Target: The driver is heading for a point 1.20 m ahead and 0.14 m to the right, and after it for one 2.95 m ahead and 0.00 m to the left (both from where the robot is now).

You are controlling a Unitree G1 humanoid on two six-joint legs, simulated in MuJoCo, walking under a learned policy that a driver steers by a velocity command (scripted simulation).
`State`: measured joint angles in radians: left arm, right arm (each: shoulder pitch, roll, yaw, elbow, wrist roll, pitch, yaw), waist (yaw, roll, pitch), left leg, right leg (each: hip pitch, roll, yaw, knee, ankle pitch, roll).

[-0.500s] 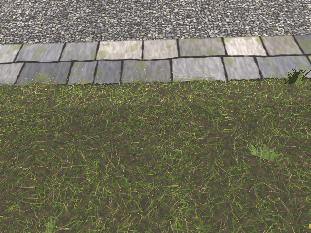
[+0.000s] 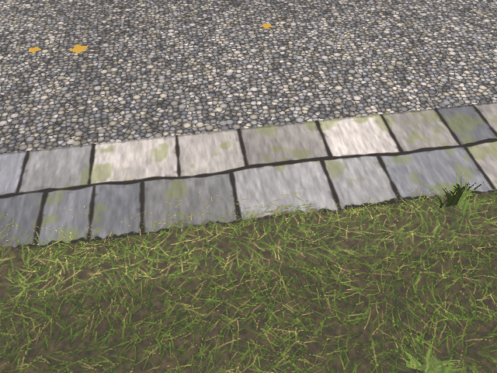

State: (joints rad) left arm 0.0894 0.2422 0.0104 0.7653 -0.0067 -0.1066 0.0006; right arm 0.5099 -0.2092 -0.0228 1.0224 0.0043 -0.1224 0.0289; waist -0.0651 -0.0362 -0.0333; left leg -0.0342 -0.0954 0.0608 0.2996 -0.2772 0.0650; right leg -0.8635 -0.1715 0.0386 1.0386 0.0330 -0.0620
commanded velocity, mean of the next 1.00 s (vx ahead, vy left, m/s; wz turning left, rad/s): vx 1.00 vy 0.00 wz -0.02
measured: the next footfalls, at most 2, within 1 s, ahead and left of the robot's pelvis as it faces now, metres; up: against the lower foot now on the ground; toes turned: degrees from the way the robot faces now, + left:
right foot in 0.20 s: +0.44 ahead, -0.13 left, +0.00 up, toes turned -1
left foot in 0.72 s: +0.92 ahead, +0.09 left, +0.00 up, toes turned +1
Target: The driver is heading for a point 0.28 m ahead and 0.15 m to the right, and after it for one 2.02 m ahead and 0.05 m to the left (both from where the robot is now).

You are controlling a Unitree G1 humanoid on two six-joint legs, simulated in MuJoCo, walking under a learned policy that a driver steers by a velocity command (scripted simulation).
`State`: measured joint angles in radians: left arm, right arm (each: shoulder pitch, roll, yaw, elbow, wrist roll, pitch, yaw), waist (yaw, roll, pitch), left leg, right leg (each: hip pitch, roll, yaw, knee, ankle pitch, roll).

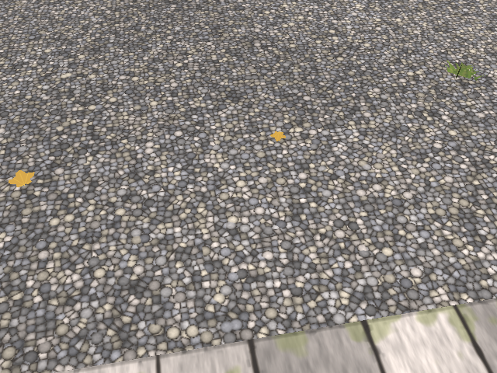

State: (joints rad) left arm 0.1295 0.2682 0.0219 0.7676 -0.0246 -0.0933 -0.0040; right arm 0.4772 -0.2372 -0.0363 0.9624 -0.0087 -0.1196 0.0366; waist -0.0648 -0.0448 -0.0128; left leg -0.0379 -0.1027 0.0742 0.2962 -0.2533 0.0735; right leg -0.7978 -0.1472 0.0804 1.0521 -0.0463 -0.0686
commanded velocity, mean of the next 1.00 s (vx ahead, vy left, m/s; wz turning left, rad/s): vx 0.33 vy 0.00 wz -0.12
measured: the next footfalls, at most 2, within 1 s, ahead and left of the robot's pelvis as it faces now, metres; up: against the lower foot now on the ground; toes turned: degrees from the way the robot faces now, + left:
right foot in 0.22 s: +0.45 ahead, -0.11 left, +0.00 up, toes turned -10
left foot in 0.76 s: +0.61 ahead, +0.04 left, +0.00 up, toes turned -20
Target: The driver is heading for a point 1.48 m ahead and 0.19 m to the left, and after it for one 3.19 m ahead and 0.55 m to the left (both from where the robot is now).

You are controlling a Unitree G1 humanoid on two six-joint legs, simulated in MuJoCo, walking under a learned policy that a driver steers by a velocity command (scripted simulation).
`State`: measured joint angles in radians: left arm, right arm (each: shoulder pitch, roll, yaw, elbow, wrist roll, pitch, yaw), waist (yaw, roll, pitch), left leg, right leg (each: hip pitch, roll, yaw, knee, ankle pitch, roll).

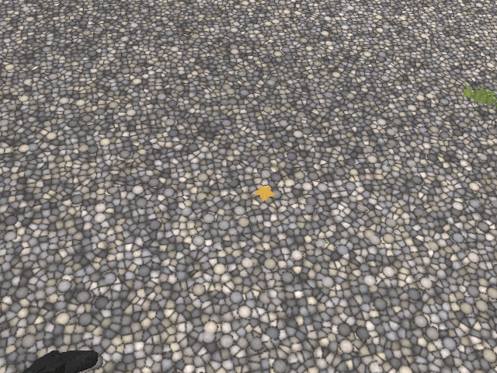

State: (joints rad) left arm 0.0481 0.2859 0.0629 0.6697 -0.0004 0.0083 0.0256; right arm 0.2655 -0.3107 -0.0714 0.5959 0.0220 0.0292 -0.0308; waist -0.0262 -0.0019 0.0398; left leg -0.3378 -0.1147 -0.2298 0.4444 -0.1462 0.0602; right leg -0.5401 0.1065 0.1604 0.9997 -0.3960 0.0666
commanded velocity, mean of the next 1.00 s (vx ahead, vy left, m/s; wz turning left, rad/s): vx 0.01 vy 0.00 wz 0.43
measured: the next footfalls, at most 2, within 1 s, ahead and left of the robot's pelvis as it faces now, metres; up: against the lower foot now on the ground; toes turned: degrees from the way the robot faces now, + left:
right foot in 0.28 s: +0.14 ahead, -0.12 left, +0.00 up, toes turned +27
left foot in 0.72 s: +0.00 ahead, +0.11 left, +0.00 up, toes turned +31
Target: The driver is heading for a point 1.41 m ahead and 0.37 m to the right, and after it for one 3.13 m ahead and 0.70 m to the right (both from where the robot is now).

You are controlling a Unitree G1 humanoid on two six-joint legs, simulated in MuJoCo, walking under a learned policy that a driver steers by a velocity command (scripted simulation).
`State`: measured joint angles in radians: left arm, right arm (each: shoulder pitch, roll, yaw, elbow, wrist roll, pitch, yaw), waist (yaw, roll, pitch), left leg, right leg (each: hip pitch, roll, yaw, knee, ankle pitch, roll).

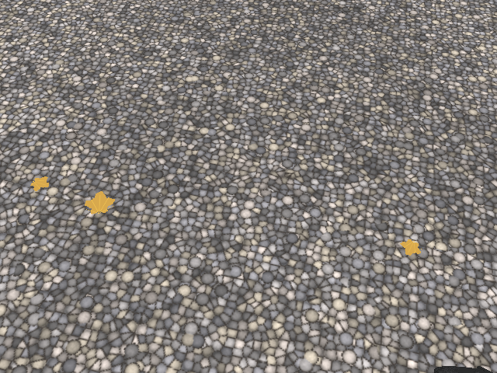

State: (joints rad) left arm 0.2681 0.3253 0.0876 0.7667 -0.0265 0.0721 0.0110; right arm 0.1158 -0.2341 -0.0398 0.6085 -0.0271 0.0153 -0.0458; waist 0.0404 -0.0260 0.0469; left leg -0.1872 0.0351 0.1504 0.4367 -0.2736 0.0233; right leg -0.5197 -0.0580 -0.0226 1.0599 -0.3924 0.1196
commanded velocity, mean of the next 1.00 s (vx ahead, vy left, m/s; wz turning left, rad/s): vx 0.00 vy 0.00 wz -0.55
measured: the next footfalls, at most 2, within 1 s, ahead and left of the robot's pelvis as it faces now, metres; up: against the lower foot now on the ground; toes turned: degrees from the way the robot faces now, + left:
right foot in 0.20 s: +0.04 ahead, -0.14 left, +0.00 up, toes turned -16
left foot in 0.72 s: +0.19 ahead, +0.02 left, +0.00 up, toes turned -41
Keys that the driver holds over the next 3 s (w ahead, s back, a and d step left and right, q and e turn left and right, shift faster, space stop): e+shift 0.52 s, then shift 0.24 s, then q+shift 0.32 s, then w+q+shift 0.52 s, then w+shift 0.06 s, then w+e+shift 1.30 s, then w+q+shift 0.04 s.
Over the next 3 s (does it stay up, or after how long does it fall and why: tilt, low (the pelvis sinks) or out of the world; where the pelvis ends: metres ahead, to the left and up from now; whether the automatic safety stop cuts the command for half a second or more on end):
stays up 1.40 -0.16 -0.05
